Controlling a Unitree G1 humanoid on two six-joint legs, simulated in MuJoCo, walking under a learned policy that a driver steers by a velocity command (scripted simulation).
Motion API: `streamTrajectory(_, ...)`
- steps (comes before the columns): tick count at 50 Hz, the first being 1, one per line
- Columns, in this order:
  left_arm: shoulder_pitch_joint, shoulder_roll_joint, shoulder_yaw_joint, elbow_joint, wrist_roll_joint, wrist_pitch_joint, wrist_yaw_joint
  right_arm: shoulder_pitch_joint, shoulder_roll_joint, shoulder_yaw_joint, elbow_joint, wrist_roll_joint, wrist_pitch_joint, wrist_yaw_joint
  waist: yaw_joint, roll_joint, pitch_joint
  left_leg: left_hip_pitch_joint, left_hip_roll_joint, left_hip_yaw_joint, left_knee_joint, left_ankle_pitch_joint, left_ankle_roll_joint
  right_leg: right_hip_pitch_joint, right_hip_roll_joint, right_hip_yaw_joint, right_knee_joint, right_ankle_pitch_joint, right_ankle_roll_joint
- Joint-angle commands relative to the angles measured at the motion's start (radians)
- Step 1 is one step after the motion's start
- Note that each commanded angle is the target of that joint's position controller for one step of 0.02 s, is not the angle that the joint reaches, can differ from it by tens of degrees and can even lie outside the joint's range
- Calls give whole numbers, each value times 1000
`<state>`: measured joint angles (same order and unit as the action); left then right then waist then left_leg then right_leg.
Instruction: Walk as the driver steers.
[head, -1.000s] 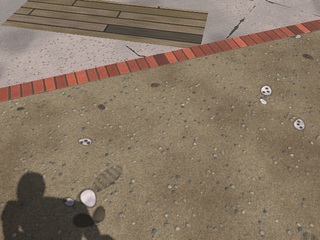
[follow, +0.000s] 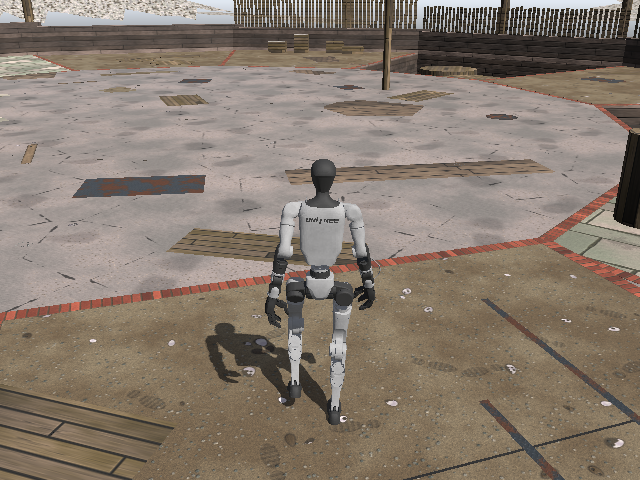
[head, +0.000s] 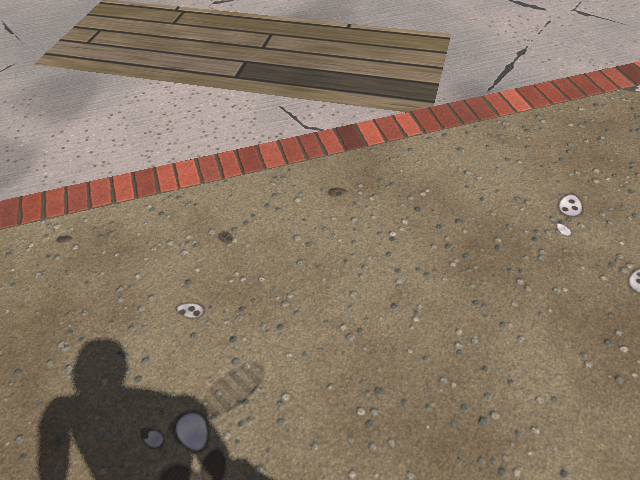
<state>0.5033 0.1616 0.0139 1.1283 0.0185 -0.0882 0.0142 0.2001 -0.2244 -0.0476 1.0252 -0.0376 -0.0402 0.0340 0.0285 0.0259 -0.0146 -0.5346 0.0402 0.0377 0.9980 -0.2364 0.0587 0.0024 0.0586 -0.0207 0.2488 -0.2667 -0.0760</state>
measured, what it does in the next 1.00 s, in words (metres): walks ahead: left foot, then right foot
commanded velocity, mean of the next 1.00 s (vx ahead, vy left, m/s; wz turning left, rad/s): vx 0.48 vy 0.00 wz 0.00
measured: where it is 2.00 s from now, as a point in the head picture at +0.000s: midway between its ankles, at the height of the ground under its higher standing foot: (328, 275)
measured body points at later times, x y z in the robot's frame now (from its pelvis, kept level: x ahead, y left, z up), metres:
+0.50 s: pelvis +0.28 +0.04 +0.00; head +0.29 +0.05 +0.45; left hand +0.36 +0.29 -0.15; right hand +0.24 -0.20 -0.15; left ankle +0.26 +0.09 -0.75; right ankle +0.33 -0.11 -0.67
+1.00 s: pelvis +0.56 -0.01 +0.00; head +0.59 -0.01 +0.45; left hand +0.57 +0.25 -0.15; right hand +0.62 -0.25 -0.15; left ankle +0.55 +0.14 -0.66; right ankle +0.57 -0.06 -0.75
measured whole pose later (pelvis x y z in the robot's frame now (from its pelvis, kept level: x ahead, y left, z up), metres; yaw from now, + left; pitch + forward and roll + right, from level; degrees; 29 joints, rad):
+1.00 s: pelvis +0.56 -0.01 +0.00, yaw +0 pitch -1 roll +0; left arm 0.32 0.20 0.06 1.04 0.01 -0.09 0.00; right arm 0.25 -0.21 -0.05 0.98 -0.03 -0.06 0.01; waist 0.00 0.03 0.05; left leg -0.50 0.07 -0.01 1.11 -0.27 0.07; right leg -0.16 0.08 -0.11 0.33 -0.17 -0.11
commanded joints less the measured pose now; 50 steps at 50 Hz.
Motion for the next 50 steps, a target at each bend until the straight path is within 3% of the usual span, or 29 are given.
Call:
streamTrajectory(1, 78, 93, 7, -10, -2, -19, 5, -113, -25, 0, -81, 2, -4, 4, -2, -107, 143, -244, 10, 32, -30, 56, -23, 54, -244, 184, -117, 339, -110)
streamTrajectory(4, 86, 100, 2, -11, 0, -19, 8, -253, -4, 16, -145, 11, -2, 4, 20, -124, 163, -174, -15, 75, -215, 102, -26, 8, -225, 129, -111, 470, -110)
streamTrajectory(7, 85, 127, 6, -6, 2, -20, 12, -290, -15, 20, -178, 18, -2, 0, 15, -148, 162, -51, -42, 100, -357, 118, 12, 12, -245, 106, -94, 605, -106)
streamTrajectory(9, 51, 147, 10, -11, 0, -23, 13, -205, -47, 7, -164, 20, -7, -14, -38, -144, 113, 94, -81, 106, -401, 103, 54, 39, -258, 77, 16, 882, -85)
streamTrajectory(10, 38, 160, 15, -12, 1, -22, 13, -98, -70, -6, -133, 22, -13, -22, -84, -138, 53, 202, -105, 101, -421, 90, 73, 62, -255, 63, 142, 1001, -71)
streamTrajectory(11, 19, 171, 19, -16, -3, -19, 12, 61, -90, -20, -81, 23, -22, -30, -152, -119, -28, 380, -119, 103, -490, 131, 93, 36, -235, 39, 324, 999, -54)
streamTrajectory(12, 13, 162, 16, -29, -6, -18, 7, 210, -136, -39, -38, 7, -30, -41, -205, -92, -109, 609, -20, 2, -507, 70, 119, -122, -199, 25, 550, 763, -44)
streamTrajectory(13, 84, 55, -3, -60, -25, -15, -4, 315, -236, -63, -31, -18, -31, -44, -171, 104, -239, 849, 285, -437, -558, -121, 210, -406, -69, -31, 928, 140, -11)
streamTrajectory(14, 101, 96, 17, -52, -20, -11, -10, 268, -229, -64, -28, 9, -19, -28, -142, 132, -267, 833, 367, -783, -740, -194, 288, -565, 22, 67, 1134, -218, -19)
streamTrajectory(15, 7, 125, 28, -82, -4, -6, -9, 135, -179, -52, -48, 28, -19, -25, -84, 63, -87, 681, 332, -645, -772, -293, 256, -641, -60, 89, 1148, -123, -32)
streamTrajectory(16, -74, 122, 28, -103, 4, -11, -15, 57, -104, -34, -66, 33, -28, -20, -71, -2, 15, 524, 292, -514, -811, -231, 231, -628, -98, 79, 1092, -40, -34)
streamTrajectory(17, -100, 101, 30, -107, 5, -8, -18, 28, -65, -22, -64, 27, -39, -20, -38, -22, 65, 423, 245, -415, -836, -124, 200, -585, -128, 76, 1034, -4, -32)
streamTrajectory(19, -76, 68, 28, -103, 23, 16, -28, 61, -19, -4, -33, 23, -56, -28, 8, -4, 73, 325, 186, -279, -853, 49, 166, -496, -153, 71, 953, 6, -12)
streamTrajectory(21, -99, 59, 30, -116, 24, 33, -34, 124, -37, -4, -9, 23, -70, -32, 18, 5, 78, 320, 165, -215, -860, 175, 168, -512, -156, 46, 907, 22, 3)
streamTrajectory(24, -243, 76, 34, -171, 23, 46, -40, 188, -63, -4, 4, 25, -72, -34, -1, 11, 114, 356, 143, -156, -892, 224, 161, -628, -174, 10, 795, 123, 28)
streamTrajectory(29, -465, 58, 21, -248, 6, 42, -47, 287, -54, 8, 21, 28, -71, -38, -59, 25, 127, 439, 108, -81, -877, 423, 120, -634, -138, -52, 498, 278, 47)
streamTrajectory(33, -566, 67, 18, -286, 2, 36, -45, 357, -62, 9, 45, 20, -67, -49, -91, 38, 129, 586, 142, -77, -837, 537, 124, -636, -103, -75, 372, 270, 23)
streamTrajectory(36, -542, 87, 27, -294, 2, 23, -39, 337, -79, 5, 49, 10, -63, -58, -55, 47, 111, 665, 171, -63, -739, 763, 122, -560, -67, -81, 308, 163, -21)
streamTrajectory(38, -358, 121, 47, -238, 3, 12, -24, 311, -100, -1, 47, 8, -59, -59, 24, 57, 16, 669, 161, -43, -525, 970, 101, -341, -6, -98, 254, 105, -62)
streamTrajectory(39, -190, 149, 63, -185, 15, 1, -14, 290, -100, 0, 40, 17, -57, -57, 97, 39, -68, 568, 131, -16, -331, 870, 83, -114, -29, -72, 198, 159, -92)
streamTrajectory(40, -14, 238, 88, -155, 41, -4, -3, 288, -63, 11, 3, 27, -60, -53, 147, -58, -200, 354, 76, 21, -26, 494, 67, 147, -263, 181, 203, 93, -146)
streamTrajectory(41, -8, 298, 104, -152, 40, 6, -11, 421, 25, 21, 3, 65, -56, -40, 72, -265, -298, -3, -123, 24, 329, -305, 29, 367, -513, 675, 88, 77, -310)
streamTrajectory(42, -93, 237, 95, -161, 3, 18, -20, 321, -76, -5, 1, 37, -49, -46, 61, -74, -199, -90, -61, -96, 370, -236, 48, 265, -445, 643, 38, -22, -268)
streamTrajectory(43, -199, 182, 78, -178, -6, 14, -24, 225, -70, -8, -34, 31, -55, -41, 29, -65, -56, -111, -21, -95, 322, -133, 49, 110, -409, 482, 3, 13, -229)
streamTrajectory(44, -243, 133, 65, -179, -1, 6, -27, 188, -54, -8, -41, 28, -58, -39, 1, -28, 10, -75, 9, -90, 270, -77, 45, -5, -364, 384, -32, 124, -198)
streamTrajectory(46, -235, 77, 47, -150, -3, -7, -18, 207, -19, -7, -35, 3, -33, -28, -52, -53, 40, 16, 42, -83, 184, -46, 24, -128, -289, 241, -66, 234, -143)
streamTrajectory(48, -176, 91, 46, -123, -6, -22, -14, 203, 0, -7, -40, -2, -14, -17, -67, -64, 43, 24, 43, -61, 144, -33, 6, -149, -268, 189, -81, 322, -141)
streamTrajectory(50, -141, 125, 51, -111, -8, -28, -12, 133, -6, -9, -67, -4, -1, -10, -68, -70, 68, -35, 58, -41, 92, 19, -11, -153, -256, 148, -108, 336, -141)
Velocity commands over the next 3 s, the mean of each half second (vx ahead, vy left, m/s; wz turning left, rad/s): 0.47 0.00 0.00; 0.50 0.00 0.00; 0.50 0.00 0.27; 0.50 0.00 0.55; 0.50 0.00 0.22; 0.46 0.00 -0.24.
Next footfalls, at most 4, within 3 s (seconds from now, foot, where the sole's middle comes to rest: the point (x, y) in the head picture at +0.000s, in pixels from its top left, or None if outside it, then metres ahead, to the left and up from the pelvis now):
0.24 left None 0.30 0.10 -0.78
0.78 right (385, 441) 0.61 -0.06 -0.78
1.34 left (311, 328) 0.91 0.11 -0.78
1.90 right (337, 225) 1.26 0.05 -0.78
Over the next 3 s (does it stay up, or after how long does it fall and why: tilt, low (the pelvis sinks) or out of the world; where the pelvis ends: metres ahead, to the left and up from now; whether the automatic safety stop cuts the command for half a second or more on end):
stays up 1.53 0.35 -0.04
